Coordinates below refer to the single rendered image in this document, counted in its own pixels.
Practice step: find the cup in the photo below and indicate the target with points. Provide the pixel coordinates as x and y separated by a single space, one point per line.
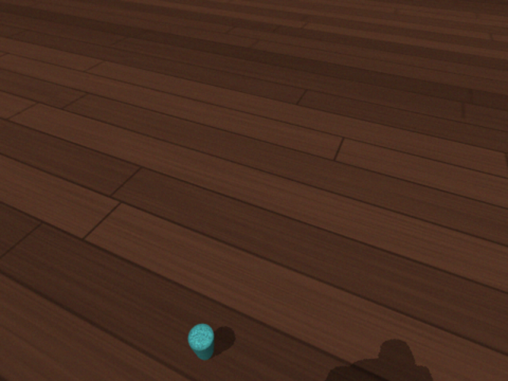
201 341

